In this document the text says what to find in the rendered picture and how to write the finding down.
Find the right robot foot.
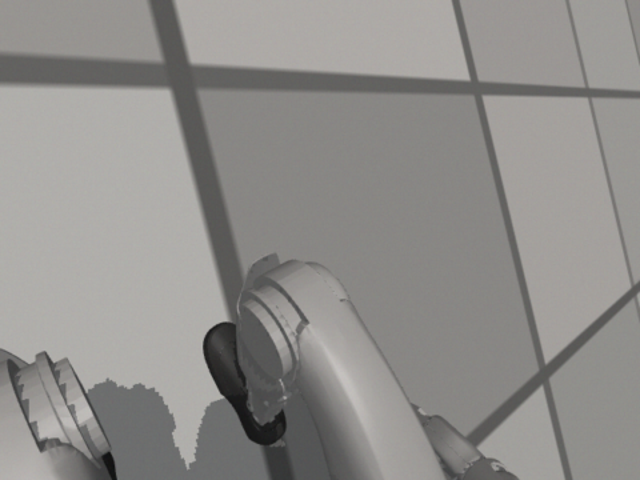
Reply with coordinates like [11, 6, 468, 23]
[203, 322, 286, 445]

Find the right robot hand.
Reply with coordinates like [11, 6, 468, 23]
[411, 403, 486, 480]

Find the right robot arm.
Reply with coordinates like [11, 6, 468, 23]
[463, 458, 520, 480]

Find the left robot foot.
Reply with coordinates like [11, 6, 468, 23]
[101, 451, 117, 480]

